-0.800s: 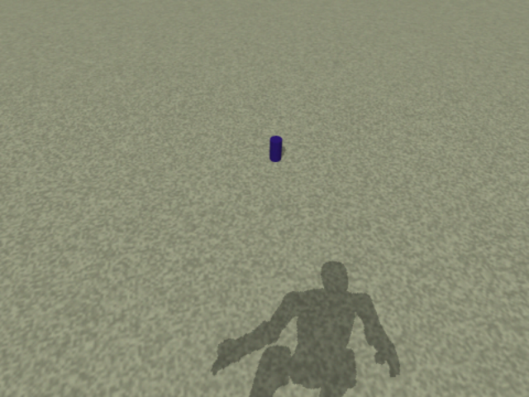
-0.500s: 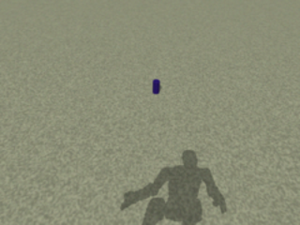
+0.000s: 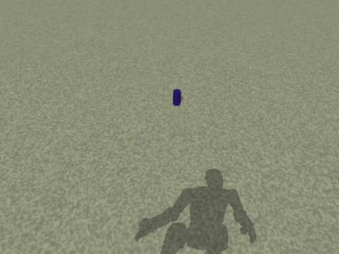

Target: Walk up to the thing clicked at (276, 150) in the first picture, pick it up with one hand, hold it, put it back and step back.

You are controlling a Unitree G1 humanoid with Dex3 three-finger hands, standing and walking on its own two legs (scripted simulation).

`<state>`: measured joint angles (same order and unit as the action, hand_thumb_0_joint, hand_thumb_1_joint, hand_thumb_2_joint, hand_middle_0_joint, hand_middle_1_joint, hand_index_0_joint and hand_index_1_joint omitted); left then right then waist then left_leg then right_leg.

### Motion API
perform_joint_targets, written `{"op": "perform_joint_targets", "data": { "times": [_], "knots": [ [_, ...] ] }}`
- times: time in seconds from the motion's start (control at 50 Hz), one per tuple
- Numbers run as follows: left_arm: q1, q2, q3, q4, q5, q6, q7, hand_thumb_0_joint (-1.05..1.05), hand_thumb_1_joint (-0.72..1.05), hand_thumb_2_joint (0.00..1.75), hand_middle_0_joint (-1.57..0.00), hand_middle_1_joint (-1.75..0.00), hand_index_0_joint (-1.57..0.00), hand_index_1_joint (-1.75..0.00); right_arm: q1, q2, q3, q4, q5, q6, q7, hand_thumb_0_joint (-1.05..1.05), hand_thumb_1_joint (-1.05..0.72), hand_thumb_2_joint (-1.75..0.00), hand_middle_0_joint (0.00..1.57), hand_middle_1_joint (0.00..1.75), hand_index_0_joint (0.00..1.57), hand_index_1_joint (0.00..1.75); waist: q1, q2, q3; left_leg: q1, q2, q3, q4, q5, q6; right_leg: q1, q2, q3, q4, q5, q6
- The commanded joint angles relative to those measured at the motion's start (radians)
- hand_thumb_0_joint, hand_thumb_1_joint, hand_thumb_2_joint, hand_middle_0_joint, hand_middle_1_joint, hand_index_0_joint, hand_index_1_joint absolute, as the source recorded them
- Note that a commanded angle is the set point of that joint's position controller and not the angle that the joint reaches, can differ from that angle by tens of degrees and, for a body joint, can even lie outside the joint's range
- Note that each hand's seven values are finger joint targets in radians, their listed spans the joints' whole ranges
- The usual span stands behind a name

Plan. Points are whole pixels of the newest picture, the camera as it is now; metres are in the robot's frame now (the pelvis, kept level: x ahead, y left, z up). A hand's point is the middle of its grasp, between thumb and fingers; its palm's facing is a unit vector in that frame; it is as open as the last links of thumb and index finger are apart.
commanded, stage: stand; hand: left
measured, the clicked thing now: (176, 97) +1.58 -0.01 -0.71
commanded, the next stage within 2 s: walk up in 0.32 s
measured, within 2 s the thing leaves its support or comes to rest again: neither
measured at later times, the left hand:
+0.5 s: hand out of the picture +0.10 +0.26 -0.15, palm faces -0.09 -0.93 -0.36, open 7.4 cm
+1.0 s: hand (118, 232) +0.24 +0.16 -0.14, palm faces -0.06 -0.93 -0.36, open 7.4 cm
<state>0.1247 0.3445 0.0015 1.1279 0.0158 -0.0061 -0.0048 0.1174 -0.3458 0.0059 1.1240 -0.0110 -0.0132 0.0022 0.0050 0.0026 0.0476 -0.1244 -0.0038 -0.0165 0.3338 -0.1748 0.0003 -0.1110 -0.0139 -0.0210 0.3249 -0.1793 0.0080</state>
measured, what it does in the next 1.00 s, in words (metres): walks ahead: right foot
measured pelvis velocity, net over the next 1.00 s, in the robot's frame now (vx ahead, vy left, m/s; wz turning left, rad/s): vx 0.22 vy -0.11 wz -0.10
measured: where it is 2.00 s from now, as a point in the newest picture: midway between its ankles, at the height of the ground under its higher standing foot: (195, 185)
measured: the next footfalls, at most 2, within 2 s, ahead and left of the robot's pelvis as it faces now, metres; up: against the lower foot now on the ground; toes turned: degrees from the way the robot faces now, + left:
right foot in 0.66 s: +0.19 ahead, -0.22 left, +0.00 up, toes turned -9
left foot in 1.12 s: +0.48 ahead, +0.02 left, +0.00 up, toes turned +0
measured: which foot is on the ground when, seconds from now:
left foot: down 0.00-0.66, up 0.68-1.00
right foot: down 0.00-0.38, up 0.40-0.64, down 0.66-1.00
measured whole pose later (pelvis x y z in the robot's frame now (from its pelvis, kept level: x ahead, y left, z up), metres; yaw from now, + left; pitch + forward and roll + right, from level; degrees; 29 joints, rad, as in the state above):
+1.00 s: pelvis +0.22 -0.11 -0.01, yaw -6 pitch -2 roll -1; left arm 0.37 0.39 0.06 0.96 0.01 -0.08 -0.06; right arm 0.21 -0.41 -0.08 0.94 -0.03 -0.02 0.11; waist 0.05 0.04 0.03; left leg -0.56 0.09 -0.02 0.80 -0.15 -0.01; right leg -0.02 0.03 -0.07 0.33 -0.28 -0.03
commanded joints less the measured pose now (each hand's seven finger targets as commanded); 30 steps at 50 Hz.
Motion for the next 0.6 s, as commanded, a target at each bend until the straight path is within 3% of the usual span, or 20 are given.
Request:
{"op": "perform_joint_targets", "data": {
  "times": [0.0,0.28,0.3,0.32,0.34,0.36,0.38,0.4,0.42,0.46,0.52,0.54,0.58],
  "knots": [
    [-0.047,0.208,0.035,-0.059,-0.005,-0.026,0.014,0.00,0.90,0.90,-0.20,-0.30,-0.20,-0.30,-0.046,-0.208,-0.035,-0.056,0.003,-0.020,-0.012,0.00,-0.90,-0.90,0.20,0.30,0.20,0.30,-0.001,0.007,-0.068,-0.003,0.124,-0.097,-0.058,0.117,0.021,0.021,-0.119,0.089,-0.047,0.096,-0.028],
    [-0.030,0.206,0.035,-0.059,-0.002,-0.026,0.013,0.00,0.90,0.90,-0.20,-0.30,-0.20,-0.30,-0.045,-0.219,-0.038,-0.058,0.003,-0.019,-0.012,0.00,-0.90,-0.90,0.20,0.30,0.20,0.30,0.003,-0.009,-0.063,0.006,0.124,-0.098,-0.052,0.108,0.027,0.012,-0.120,0.089,-0.056,0.089,-0.028],
    [0.021,0.319,0.109,-0.135,0.020,-0.036,-0.023,0.00,0.90,0.90,-0.20,-0.30,-0.20,-0.30,0.036,-0.327,-0.113,-0.115,-0.024,-0.043,0.011,0.00,-0.90,-0.90,0.20,0.30,0.20,0.30,-0.013,-0.030,-0.182,0.059,0.107,-0.108,0.029,-0.442,0.095,-0.042,-0.068,0.109,0.042,-0.408,-0.066],
    [-0.015,0.306,0.112,-0.135,0.027,-0.033,-0.035,0.00,0.90,0.90,-0.20,-0.30,-0.20,-0.30,0.055,-0.339,-0.127,-0.099,-0.033,-0.049,0.021,0.00,-0.90,-0.90,0.20,0.30,0.20,0.30,-0.033,0.018,-0.103,0.058,0.135,-0.159,0.003,-0.580,0.113,-0.206,-0.068,0.112,0.115,-0.510,-0.073],
    [-0.095,0.274,0.109,-0.164,0.024,-0.029,-0.043,0.00,0.90,0.90,-0.20,-0.30,-0.20,-0.30,0.098,-0.343,-0.134,-0.092,-0.037,-0.049,0.024,0.00,-0.90,-0.90,0.20,0.30,0.20,0.30,-0.070,0.074,-0.013,0.096,0.177,-0.233,-0.078,-0.677,0.135,-0.400,-0.025,0.053,0.209,-0.489,-0.050],
    [-0.141,0.248,0.106,-0.193,0.026,-0.026,-0.053,0.00,0.90,0.90,-0.20,-0.30,-0.20,-0.30,0.126,-0.367,-0.152,-0.098,-0.034,-0.052,0.025,0.00,-0.90,-0.90,0.20,0.30,0.20,0.30,-0.099,0.168,0.050,0.124,0.309,-0.373,-0.185,-0.712,0.196,-0.531,-0.001,-0.008,0.407,-0.332,-0.032],
    [-0.162,0.250,0.107,-0.218,0.029,-0.030,-0.052,0.00,0.90,0.90,-0.20,-0.30,-0.20,-0.30,0.141,-0.382,-0.161,-0.110,-0.036,-0.061,0.025,0.00,-0.90,-0.90,0.20,0.30,0.20,0.30,-0.112,0.147,0.099,0.125,0.404,-0.472,-0.231,-0.637,0.246,-0.634,-0.032,0.071,0.507,-0.298,-0.030],
    [-0.154,0.255,0.106,-0.230,0.026,-0.038,-0.055,0.00,0.90,0.90,-0.20,-0.30,-0.20,-0.30,0.120,-0.384,-0.165,-0.125,-0.033,-0.071,0.021,0.00,-0.90,-0.90,0.20,0.30,0.20,0.30,-0.094,0.104,0.109,0.142,0.432,-0.488,-0.245,-0.568,0.263,-0.645,-0.078,0.131,0.519,-0.278,-0.035],
    [-0.137,0.265,0.106,-0.229,0.020,-0.046,-0.062,0.00,0.90,0.90,-0.20,-0.30,-0.20,-0.30,0.114,-0.362,-0.162,-0.138,-0.029,-0.075,0.021,0.00,-0.90,-0.90,0.20,0.30,0.20,0.30,-0.075,0.066,0.080,0.174,0.411,-0.463,-0.242,-0.518,0.254,-0.625,-0.091,0.147,0.515,-0.263,-0.034],
    [-0.071,0.269,0.109,-0.225,0.016,-0.049,-0.079,0.00,0.90,0.90,-0.20,-0.30,-0.20,-0.30,0.058,-0.343,-0.158,-0.174,-0.035,-0.077,0.026,0.00,-0.90,-0.90,0.20,0.30,0.20,0.30,-0.043,0.095,0.007,0.196,0.342,-0.312,-0.219,-0.460,0.223,-0.564,-0.097,0.100,0.471,-0.261,-0.018],
    [0.018,0.259,0.115,-0.222,0.015,-0.037,-0.102,0.00,0.90,0.90,-0.20,-0.30,-0.20,-0.30,-0.034,-0.353,-0.165,-0.218,-0.037,-0.077,0.039,0.00,-0.90,-0.90,0.20,0.30,0.20,0.30,0.011,0.200,-0.010,0.013,0.272,-0.138,-0.199,-0.417,0.175,-0.328,-0.091,0.027,0.376,-0.166,-0.007],
    [0.014,0.258,0.118,-0.221,0.014,-0.040,-0.102,0.00,0.90,0.90,-0.20,-0.30,-0.20,-0.30,-0.042,-0.346,-0.161,-0.221,-0.038,-0.075,0.042,0.00,-0.90,-0.90,0.20,0.30,0.20,0.30,0.010,0.205,0.001,-0.051,0.243,-0.089,-0.179,-0.381,0.159,-0.248,-0.082,0.008,0.322,-0.132,-0.006],
    [0.099,0.260,0.130,-0.192,0.013,-0.041,-0.096,0.00,0.90,0.90,-0.20,-0.30,-0.20,-0.30,-0.078,-0.336,-0.158,-0.231,-0.037,-0.066,0.047,0.00,-0.90,-0.90,0.20,0.30,0.20,0.30,0.062,0.166,-0.002,-0.174,0.209,-0.022,-0.089,-0.409,0.141,-0.071,-0.059,-0.041,0.264,-0.024,-0.005]
  ]
}}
